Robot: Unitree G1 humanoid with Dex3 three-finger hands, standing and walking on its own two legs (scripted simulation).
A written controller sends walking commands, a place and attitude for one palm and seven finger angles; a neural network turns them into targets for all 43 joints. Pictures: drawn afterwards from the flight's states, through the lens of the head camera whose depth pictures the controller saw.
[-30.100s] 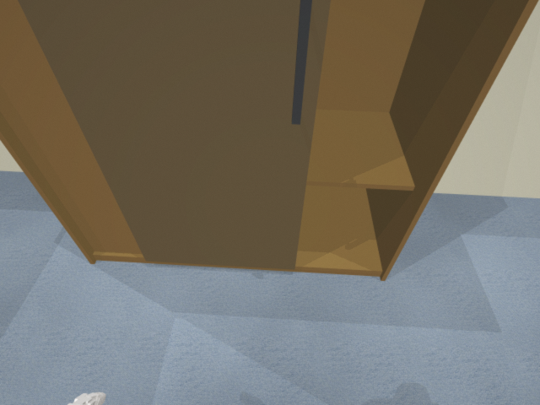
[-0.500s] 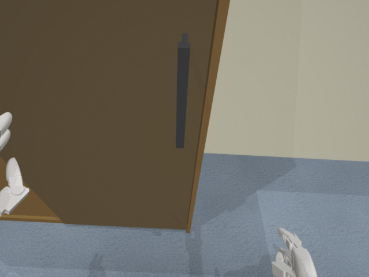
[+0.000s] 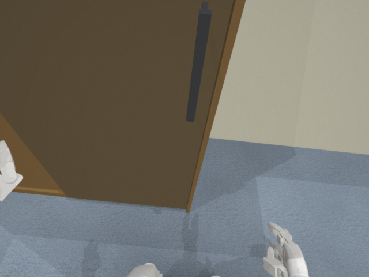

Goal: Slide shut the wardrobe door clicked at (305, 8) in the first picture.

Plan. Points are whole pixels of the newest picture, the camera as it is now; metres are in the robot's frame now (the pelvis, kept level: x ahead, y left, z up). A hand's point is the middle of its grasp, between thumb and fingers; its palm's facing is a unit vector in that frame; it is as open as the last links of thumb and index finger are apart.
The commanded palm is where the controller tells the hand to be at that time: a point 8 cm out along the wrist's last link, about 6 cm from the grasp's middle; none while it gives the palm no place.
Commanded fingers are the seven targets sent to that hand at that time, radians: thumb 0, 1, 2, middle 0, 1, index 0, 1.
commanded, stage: step back with the hand held close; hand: left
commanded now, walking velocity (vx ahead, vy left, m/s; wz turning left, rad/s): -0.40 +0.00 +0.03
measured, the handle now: (196, 70) +0.50 +0.03 +0.18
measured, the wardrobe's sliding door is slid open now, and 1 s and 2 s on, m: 0.00 0.00 0.00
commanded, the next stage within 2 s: stop stepping back and stand still in 0.44 s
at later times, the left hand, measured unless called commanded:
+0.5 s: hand out of the picture +0.12 +0.27 +0.19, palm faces +0.41 -0.84 -0.36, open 7.4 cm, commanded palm +0.07 +0.31 +0.20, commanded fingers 0.00 0.90 0.90 -0.20 -0.30 -0.20 -0.30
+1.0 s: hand out of the picture +0.02 +0.33 +0.19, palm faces +0.45 -0.85 -0.25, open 7.4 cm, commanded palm -0.04 +0.35 +0.20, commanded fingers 0.00 0.90 0.90 -0.20 -0.30 -0.20 -0.30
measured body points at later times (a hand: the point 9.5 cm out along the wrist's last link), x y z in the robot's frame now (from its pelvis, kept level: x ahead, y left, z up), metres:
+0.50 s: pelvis -0.09 +0.02 +0.01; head -0.08 +0.06 +0.45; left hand +0.09 +0.32 +0.21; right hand +0.08 -0.20 -0.06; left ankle +0.08 +0.08 -0.71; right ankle -0.17 -0.14 -0.72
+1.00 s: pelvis -0.21 +0.07 +0.01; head -0.25 +0.11 +0.45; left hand -0.01 +0.37 +0.20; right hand -0.10 -0.21 -0.05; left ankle -0.18 +0.19 -0.72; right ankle -0.17 -0.06 -0.71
